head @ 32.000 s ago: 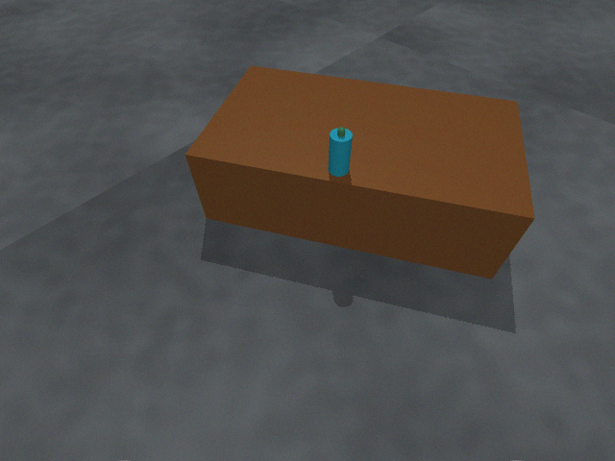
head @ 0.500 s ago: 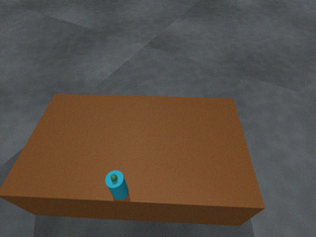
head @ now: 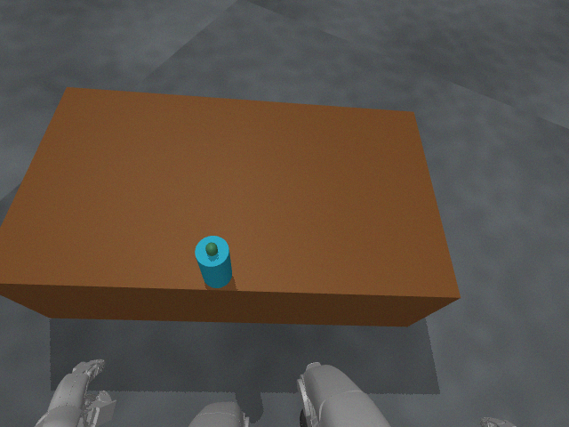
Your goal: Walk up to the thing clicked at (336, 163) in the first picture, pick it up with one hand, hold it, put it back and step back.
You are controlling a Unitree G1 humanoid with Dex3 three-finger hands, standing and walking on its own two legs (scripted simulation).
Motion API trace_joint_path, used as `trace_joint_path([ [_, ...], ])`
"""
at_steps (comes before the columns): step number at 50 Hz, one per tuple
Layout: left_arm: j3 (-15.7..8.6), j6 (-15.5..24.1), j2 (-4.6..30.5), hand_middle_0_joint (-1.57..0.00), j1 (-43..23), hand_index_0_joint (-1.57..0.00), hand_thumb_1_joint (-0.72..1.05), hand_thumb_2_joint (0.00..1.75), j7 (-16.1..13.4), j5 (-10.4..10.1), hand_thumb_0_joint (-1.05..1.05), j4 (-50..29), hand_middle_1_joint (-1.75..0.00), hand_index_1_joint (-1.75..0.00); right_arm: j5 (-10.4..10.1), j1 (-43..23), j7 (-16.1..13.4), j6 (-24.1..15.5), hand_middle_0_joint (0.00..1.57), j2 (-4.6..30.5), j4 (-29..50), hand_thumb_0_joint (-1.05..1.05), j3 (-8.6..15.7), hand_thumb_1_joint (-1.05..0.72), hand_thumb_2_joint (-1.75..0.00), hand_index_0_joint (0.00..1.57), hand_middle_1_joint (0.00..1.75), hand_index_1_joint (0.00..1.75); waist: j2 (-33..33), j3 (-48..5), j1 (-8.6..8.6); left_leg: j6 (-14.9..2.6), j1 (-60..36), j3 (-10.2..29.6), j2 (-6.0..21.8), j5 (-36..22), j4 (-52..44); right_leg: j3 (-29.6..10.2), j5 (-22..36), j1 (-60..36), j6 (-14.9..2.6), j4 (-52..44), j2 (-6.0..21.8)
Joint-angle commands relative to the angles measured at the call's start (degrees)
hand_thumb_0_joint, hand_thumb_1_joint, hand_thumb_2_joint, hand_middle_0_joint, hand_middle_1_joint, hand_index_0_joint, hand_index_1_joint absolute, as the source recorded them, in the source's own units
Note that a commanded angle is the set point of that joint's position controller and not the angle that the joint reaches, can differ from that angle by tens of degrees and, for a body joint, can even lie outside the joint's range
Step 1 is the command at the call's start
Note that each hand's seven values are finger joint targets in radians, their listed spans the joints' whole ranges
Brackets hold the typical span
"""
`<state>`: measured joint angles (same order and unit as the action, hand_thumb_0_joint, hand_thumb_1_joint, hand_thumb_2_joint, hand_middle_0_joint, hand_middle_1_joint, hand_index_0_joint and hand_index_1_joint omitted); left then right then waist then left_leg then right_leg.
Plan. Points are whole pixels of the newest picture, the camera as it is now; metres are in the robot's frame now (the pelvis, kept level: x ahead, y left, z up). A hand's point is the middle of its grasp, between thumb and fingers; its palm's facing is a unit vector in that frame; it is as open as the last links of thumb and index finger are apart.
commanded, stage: step back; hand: left
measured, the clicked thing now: (214, 261) +0.44 +0.14 -0.32
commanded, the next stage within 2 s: none
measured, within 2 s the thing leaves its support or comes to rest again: neither
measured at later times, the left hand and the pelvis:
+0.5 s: hand out of the picture +0.04 +0.25 -0.13, palm faces -0.07 -0.91 -0.40, open 7.4 cm; pelvis -0.09 -0.01 +0.00, yaw -4 degrees
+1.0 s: hand out of the picture -0.13 +0.26 -0.16, palm faces -0.09 -0.91 -0.39, open 7.4 cm; pelvis -0.24 -0.01 -0.01, yaw -6 degrees
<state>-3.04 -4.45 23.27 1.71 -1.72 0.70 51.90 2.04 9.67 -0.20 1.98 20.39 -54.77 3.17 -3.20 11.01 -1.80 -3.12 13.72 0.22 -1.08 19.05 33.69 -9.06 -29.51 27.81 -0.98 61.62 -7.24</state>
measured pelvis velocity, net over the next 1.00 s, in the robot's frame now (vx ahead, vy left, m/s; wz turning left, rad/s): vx -0.24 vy -0.01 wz -0.11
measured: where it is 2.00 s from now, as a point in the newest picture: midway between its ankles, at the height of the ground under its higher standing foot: outside the picture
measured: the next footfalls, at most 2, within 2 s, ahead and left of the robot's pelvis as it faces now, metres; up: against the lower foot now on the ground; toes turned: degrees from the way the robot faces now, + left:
right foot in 0.30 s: -0.03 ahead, -0.12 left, +0.00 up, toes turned -1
left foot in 0.64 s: -0.11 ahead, +0.12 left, +0.00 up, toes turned -4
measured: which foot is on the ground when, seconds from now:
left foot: down 0.00-0.34, up 0.36-0.62, down 0.64-1.00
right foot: up 0.00-0.28, down 0.30-0.68, up 0.70-1.00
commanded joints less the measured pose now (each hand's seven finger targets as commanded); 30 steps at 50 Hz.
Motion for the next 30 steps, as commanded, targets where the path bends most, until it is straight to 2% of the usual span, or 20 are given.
trace_joint_path([
  [1,-3.0,1.2,9.6,-0.2,4.8,-0.2,0.9,0.9,-0.1,0.0,0.0,-4.6,-0.3,-0.3,-0.5,-2.6,-2.2,-1.8,0.2,14.5,6.4,0.0,3.5,-0.9,-0.9,0.2,0.3,0.3,9.8,-12.3,2.73,-3.66,-14.1,11.1,12.7,-43.7,-6.8,-2.7,4.4,5.0,0.37,7.2,0.3],
  [2,-3.2,1.3,9.3,-0.2,5.4,-0.2,0.9,0.9,0.0,0.2,0.0,-4.8,-0.3,-0.3,-0.8,-1.3,-2.3,-1.8,0.2,14.6,6.1,0.0,3.7,-0.9,-0.9,0.2,0.3,0.3,9.9,-13.3,2.25,-3.53,-17.0,11.5,13.1,-43.7,-6.4,-2.2,4.7,4.7,1.2,4.5,0.6],
  [4,-3.1,1.7,8.8,-0.2,4.2,-0.2,0.9,0.9,0.0,0.4,0.0,-6.3,-0.3,-0.3,-1.1,0.4,-2.6,-1.7,0.2,14.5,6.5,0.0,3.8,-0.9,-0.9,0.2,0.3,0.3,9.4,-14.0,0.69,-6.01,-20.2,12.3,14.4,-42.5,-5.5,-1.3,3.1,4.4,2.44,-2.0,1.7],
  [6,-3.1,2.0,8.5,-0.2,3.5,-0.2,0.9,0.9,0.1,0.4,0.0,-7.4,-0.3,-0.3,-1.0,1.8,-2.6,-1.6,0.2,14.7,6.9,0.0,3.9,-0.9,-0.9,0.2,0.3,0.3,9.2,-14.5,-0.58,-8.27,-20.9,12.3,15.8,-42.7,-4.6,-0.1,1.9,2.9,2.69,-7.3,2.9],
  [8,-3.3,2.2,8.2,-0.2,3.7,-0.2,0.9,0.9,0.2,0.5,0.0,-7.8,-0.3,-0.3,-0.9,2.3,-2.4,-1.5,0.2,15.5,7.3,0.0,4.1,-0.9,-0.9,0.2,0.3,0.3,9.5,-14.8,-0.89,-8.89,-20.0,12.3,16.2,-42.3,-3.9,1.4,1.9,0.0,2.21,-13.0,4.3],
  [12,-3.6,2.8,7.8,-0.2,7.6,-0.2,0.9,0.9,0.7,0.9,0.0,-6.6,-0.3,-0.3,-1.3,-0.3,-1.8,-1.1,0.2,16.1,8.6,0.0,4.2,-0.9,-0.9,0.2,0.3,0.3,10.5,-16.1,0.67,-7.57,-13.2,10.7,14.6,-33.3,-2.1,6.1,7.1,-9.4,0.34,-26.4,5.4],
  [14,-4.0,3.0,8.0,-0.2,10.8,-0.2,0.9,0.9,0.8,1.2,0.0,-4.9,-0.3,-0.3,-1.7,-3.1,-1.6,-0.8,0.2,16.3,9.4,0.0,4.0,-0.9,-0.9,0.2,0.3,0.3,8.9,-15.6,2.82,-6.0,-4.7,10.2,14.4,-26.2,-0.9,7.0,17.1,-17.6,-0.81,-33.8,5.7],
  [15,-4.3,3.3,9.4,-0.2,11.3,-0.2,0.9,0.9,0.7,1.6,0.0,-4.9,-0.3,-0.3,-2.0,-3.8,-1.4,-0.8,0.2,15.1,9.6,0.0,3.5,-0.9,-0.9,0.2,0.3,0.3,5.4,-15.4,3.26,-4.1,0.0,9.2,12.6,-19.6,0.5,3.2,23.7,-20.5,-1.77,-34.9,8.0],
  [16,-5.2,3.5,12.4,-0.2,11.3,-0.2,0.9,0.9,0.7,1.8,0.0,-5.5,-0.3,-0.3,-2.3,-4.1,-1.3,-0.8,0.2,13.8,10.3,0.0,3.1,-0.9,-0.9,0.2,0.3,0.3,-1.7,-15.3,3.19,-1.34,6.4,6.8,7.6,-10.8,5.6,-6.4,28.9,-21.9,-5.45,-35.6,14.4],
  [17,-5.7,3.2,16.1,-0.2,8.3,-0.2,0.9,0.9,1.0,1.1,0.0,-6.7,-0.3,-0.3,-2.7,-5.9,-1.5,-0.7,0.2,11.9,10.3,0.0,2.7,-0.9,-0.9,0.2,0.3,0.3,-12.0,-11.6,4.22,2.28,7.2,0.6,-3.2,4.6,16.6,-17.4,32.3,-13.8,-13.99,-41.0,23.8],
  [18,-5.8,3.5,17.0,-0.2,4.6,-0.2,0.9,0.9,1.0,1.6,0.0,-8.9,-0.3,-0.3,-2.2,-4.6,-1.9,-0.2,0.2,12.6,9.6,0.0,3.2,-0.9,-0.9,0.2,0.3,0.3,-14.2,-8.9,4.26,3.14,6.0,4.2,-3.5,18.6,28.9,-22.9,34.2,-7.4,-18.38,-43.1,29.5],
  [19,-5.6,3.6,15.0,-0.2,4.5,-0.2,0.9,0.9,1.0,1.5,0.0,-9.5,-0.3,-0.3,-2.1,-2.4,-1.6,-0.1,0.2,13.8,8.7,0.0,3.3,-0.9,-0.9,0.2,0.3,0.3,-10.3,-7.2,3.53,3.29,6.9,7.0,-2.8,18.4,32.1,-21.5,35.7,-7.1,-18.06,-42.4,28.3],
  [20,-5.3,3.5,13.5,-0.2,2.9,-0.2,0.9,0.9,0.8,1.0,0.0,-10.4,-0.3,-0.3,-2.2,-0.7,-1.3,-0.1,0.2,14.1,7.7,0.0,3.0,-0.9,-0.9,0.2,0.3,0.3,-7.4,-7.3,2.4,3.18,7.7,8.1,-3.7,15.6,34.3,-14.8,37.1,-7.5,-16.12,-41.4,25.5],
  [21,-5.0,3.6,12.2,-0.2,2.3,-0.2,0.9,0.9,0.5,0.9,0.0,-11.3,-0.3,-0.3,-2.6,-0.5,-1.3,-0.3,0.2,13.4,7.5,0.0,2.7,-0.9,-0.9,0.2,0.3,0.3,-5.9,-7.7,2.11,3.03,9.3,8.6,-4.8,14.2,34.5,-10.3,41.4,-10.1,-14.84,-39.2,22.7],
  [22,-4.8,3.5,10.9,-0.2,1.6,-0.2,0.9,0.9,0.3,0.8,0.0,-11.2,-0.3,-0.3,-2.6,0.5,-1.5,-0.6,0.2,12.6,7.1,0.0,2.4,-0.9,-0.9,0.2,0.3,0.3,-4.7,-8.8,1.69,3.31,10.1,7.9,-5.3,12.8,34.2,-6.5,42.9,-12.5,-13.25,-37.7,20.2],
  [24,-4.4,3.1,9.7,-0.2,4.2,-0.2,0.9,0.9,0.2,1.2,0.0,-11.3,-0.3,-0.3,-2.4,0.7,-1.8,-1.1,0.2,12.8,7.6,0.0,1.9,-0.9,-0.9,0.2,0.3,0.3,-3.0,-11.1,3.21,4.09,11.8,5.9,-5.2,11.0,28.9,-4.5,45.0,-18.5,-11.95,-34.9,17.6],
  [27,-4.5,2.6,9.9,-0.2,6.6,-0.2,0.9,0.9,0.2,1.6,0.0,-12.0,-0.3,-0.3,-2.1,0.7,-2.1,-1.6,0.2,11.8,8.6,0.0,1.5,-0.9,-0.9,0.2,0.3,0.3,-5.7,-14.2,4.34,4.66,12.9,3.1,-2.7,11.9,15.8,-4.1,45.7,-27.4,-11.41,-32.6,18.3],
  [28,-4.6,2.4,10.8,-0.2,6.2,-0.2,0.9,0.9,0.2,1.8,0.0,-12.5,-0.3,-0.3,-1.8,1.7,-2.1,-1.7,0.2,11.8,8.9,0.0,1.7,-0.9,-0.9,0.2,0.3,0.3,-7.9,-15.1,3.83,4.36,10.5,2.9,-0.5,11.0,9.8,-4.6,45.2,-27.3,-11.18,-31.6,19.2],
  [29,-4.7,2.1,10.7,-0.2,6.1,-0.2,0.9,0.9,0.3,1.5,0.0,-12.7,-0.3,-0.3,-1.6,2.8,-2.0,-1.9,0.2,11.7,8.5,0.0,1.8,-0.9,-0.9,0.2,0.3,0.3,-8.1,-16.1,3.59,4.11,9.1,2.0,0.1,8.4,3.3,-4.3,44.6,-28.9,-10.48,-29.6,18.7],
  [30,-4.6,1.8,11.1,-0.2,5.1,-0.2,0.9,0.9,0.4,1.0,0.0,-13.1,-0.3,-0.3,-1.2,4.3,-2.0,-2.2,0.2,11.6,8.0,0.0,2.1,-0.9,-0.9,0.2,0.3,0.3,-8.0,-16.7,2.2,3.53,5.5,1.3,0.4,2.1,-4.7,-3.4,43.4,-27.6,-9.28,-26.9,18.0],
])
